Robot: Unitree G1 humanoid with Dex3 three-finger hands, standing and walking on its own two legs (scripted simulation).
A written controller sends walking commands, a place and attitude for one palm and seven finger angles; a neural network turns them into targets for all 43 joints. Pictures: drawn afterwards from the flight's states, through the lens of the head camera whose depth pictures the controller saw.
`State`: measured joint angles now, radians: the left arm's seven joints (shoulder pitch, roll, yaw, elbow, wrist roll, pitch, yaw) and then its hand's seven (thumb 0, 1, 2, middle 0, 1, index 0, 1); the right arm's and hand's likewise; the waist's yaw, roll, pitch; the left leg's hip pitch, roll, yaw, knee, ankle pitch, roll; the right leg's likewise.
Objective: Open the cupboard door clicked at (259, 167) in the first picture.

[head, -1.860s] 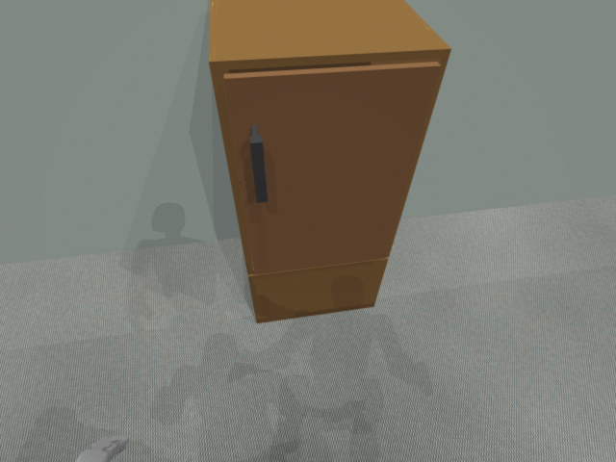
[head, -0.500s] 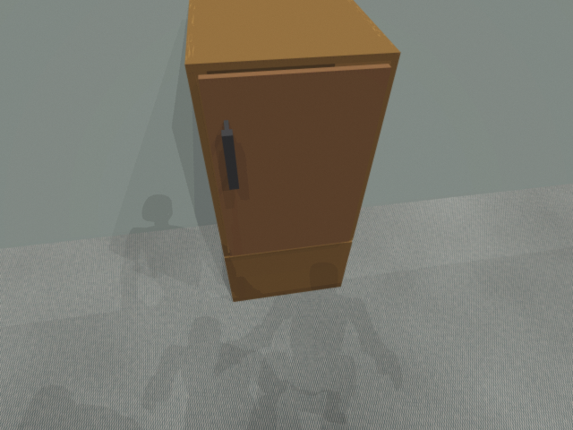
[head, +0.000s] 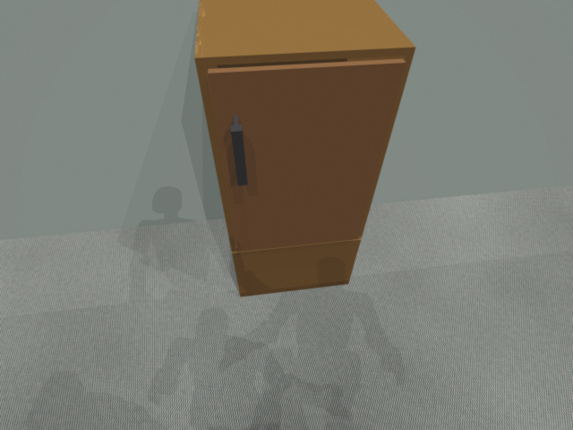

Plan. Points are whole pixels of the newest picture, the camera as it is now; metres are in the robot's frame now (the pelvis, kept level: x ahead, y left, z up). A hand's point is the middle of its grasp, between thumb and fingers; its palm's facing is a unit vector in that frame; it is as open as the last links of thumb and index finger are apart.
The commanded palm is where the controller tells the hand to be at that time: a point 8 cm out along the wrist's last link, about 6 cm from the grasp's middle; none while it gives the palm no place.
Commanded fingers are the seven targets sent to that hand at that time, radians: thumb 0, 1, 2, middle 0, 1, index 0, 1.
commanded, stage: turn to face it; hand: left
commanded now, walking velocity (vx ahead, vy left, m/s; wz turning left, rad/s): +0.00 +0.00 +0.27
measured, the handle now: (239, 151) +0.67 +0.15 -0.02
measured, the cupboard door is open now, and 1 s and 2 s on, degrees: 0 0 0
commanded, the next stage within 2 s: take the last steps up to it in 0.42 s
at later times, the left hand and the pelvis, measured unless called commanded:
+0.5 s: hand out of the picture -0.01 +0.20 -0.18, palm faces +0.13 -0.96 -0.27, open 7.4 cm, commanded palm none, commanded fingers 0.00 0.90 0.90 -0.20 -0.30 -0.20 -0.30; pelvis -0.02 -0.01 -0.01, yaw +5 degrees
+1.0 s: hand out of the picture +0.03 +0.16 -0.18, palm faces +0.13 -0.98 -0.15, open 7.4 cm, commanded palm none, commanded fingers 0.00 0.90 0.90 -0.20 -0.30 -0.20 -0.30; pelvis +0.04 -0.02 +0.00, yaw +6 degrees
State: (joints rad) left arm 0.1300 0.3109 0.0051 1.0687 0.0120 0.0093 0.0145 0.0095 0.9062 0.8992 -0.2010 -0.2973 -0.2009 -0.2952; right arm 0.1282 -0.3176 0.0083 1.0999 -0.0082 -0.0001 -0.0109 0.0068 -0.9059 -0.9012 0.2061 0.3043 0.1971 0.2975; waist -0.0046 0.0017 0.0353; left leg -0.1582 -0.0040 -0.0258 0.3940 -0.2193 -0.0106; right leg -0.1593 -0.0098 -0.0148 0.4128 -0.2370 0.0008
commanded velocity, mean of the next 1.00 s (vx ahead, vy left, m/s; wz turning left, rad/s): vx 0.10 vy -0.08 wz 0.07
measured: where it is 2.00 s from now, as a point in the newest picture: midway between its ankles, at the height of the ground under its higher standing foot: outside the picture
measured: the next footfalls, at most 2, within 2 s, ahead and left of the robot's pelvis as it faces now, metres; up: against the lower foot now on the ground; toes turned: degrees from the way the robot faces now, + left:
right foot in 1.10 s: +0.20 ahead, -0.16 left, +0.00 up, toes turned -1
left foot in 1.70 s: +0.16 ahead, +0.08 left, +0.00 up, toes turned +9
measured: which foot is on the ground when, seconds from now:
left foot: down 0.00-1.00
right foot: down 0.00-0.76, up 0.78-1.00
